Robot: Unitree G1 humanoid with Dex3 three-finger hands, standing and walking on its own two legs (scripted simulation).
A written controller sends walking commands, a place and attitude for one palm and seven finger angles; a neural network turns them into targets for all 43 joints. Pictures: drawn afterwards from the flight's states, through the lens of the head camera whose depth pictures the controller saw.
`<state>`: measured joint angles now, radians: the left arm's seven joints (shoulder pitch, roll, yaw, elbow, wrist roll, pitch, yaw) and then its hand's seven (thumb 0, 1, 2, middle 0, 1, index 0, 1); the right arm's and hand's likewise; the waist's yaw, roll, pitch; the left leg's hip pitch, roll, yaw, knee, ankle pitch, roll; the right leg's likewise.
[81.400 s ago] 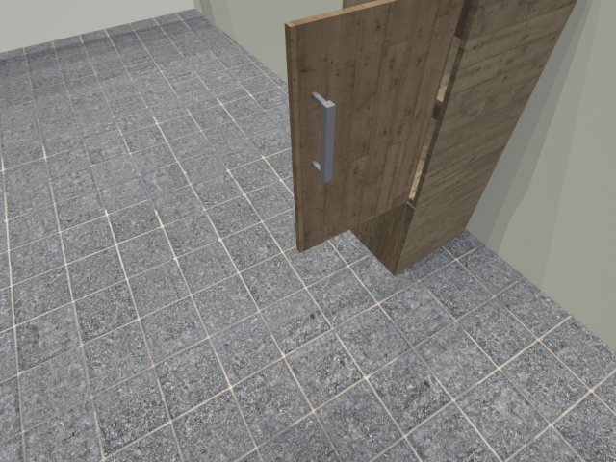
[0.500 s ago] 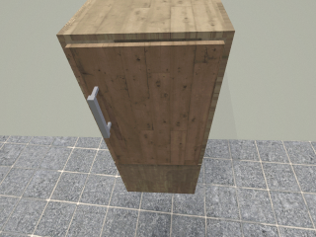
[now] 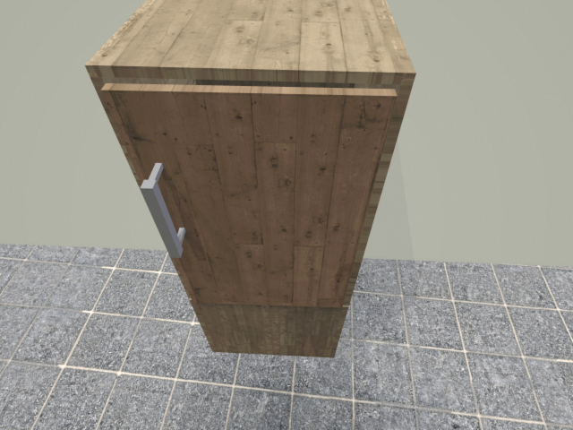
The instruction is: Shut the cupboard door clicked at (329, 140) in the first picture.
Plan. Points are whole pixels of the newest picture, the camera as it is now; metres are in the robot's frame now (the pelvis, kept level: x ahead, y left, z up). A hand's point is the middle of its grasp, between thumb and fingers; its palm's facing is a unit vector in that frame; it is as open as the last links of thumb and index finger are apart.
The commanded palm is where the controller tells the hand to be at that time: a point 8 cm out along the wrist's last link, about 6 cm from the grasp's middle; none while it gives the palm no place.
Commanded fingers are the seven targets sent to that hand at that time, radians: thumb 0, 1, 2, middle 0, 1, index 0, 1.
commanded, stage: look again from close up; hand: left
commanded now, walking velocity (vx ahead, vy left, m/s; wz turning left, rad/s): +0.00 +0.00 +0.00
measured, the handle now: (167, 213) +0.44 +0.23 +0.03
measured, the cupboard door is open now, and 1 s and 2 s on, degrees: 1 1 1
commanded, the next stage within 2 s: raise the hand and make a fist in 0.04 s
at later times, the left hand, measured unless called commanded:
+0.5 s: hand (176, 415) +0.15 +0.16 -0.04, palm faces -0.03 -1.00 +0.01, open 6.5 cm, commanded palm +0.12 +0.23 -0.05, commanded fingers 0.00 0.90 0.90 -0.53 -0.66 -0.53 -0.66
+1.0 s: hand (135, 408) +0.15 +0.21 -0.01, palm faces +0.04 -1.00 -0.03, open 4.1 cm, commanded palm +0.12 +0.25 -0.01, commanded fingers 0.00 0.90 0.90 -0.99 -1.16 -0.99 -1.16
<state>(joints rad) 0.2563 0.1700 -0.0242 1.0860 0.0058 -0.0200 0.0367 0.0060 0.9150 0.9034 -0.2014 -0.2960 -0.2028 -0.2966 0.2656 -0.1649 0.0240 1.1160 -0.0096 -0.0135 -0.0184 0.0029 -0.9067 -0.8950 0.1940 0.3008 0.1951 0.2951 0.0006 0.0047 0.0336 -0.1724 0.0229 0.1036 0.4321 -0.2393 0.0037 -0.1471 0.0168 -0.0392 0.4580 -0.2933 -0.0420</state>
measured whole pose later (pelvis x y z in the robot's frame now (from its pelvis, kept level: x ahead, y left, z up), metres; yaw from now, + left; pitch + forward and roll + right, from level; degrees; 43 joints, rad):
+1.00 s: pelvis -0.05 +0.02 -0.08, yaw +2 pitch +11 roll -2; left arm 0.45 0.23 0.12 -0.12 -0.27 -0.34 -0.19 0.02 0.90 0.90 -0.81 -0.97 -0.82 -0.97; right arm 0.31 -0.22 0.03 0.53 0.02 -0.22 -0.05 0.01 -0.90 -0.89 0.20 0.30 0.20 0.30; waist -0.01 0.04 -0.11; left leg -0.84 0.02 0.02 1.08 -0.44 0.04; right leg -0.76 0.00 -0.10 1.05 -0.48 -0.02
